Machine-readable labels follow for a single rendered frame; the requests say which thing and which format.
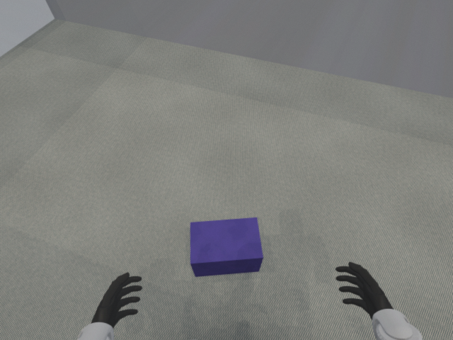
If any robot left forearm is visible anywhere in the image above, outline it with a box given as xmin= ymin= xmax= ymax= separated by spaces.
xmin=77 ymin=322 xmax=114 ymax=340

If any robot right forearm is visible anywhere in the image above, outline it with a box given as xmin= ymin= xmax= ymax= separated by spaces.
xmin=372 ymin=309 xmax=423 ymax=340

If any carton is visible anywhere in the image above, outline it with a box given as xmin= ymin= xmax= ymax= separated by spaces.
xmin=190 ymin=217 xmax=263 ymax=277

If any robot left hand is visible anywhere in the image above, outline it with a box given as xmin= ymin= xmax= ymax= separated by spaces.
xmin=91 ymin=273 xmax=142 ymax=328

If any robot right hand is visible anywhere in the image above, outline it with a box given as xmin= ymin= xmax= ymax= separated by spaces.
xmin=336 ymin=262 xmax=393 ymax=319

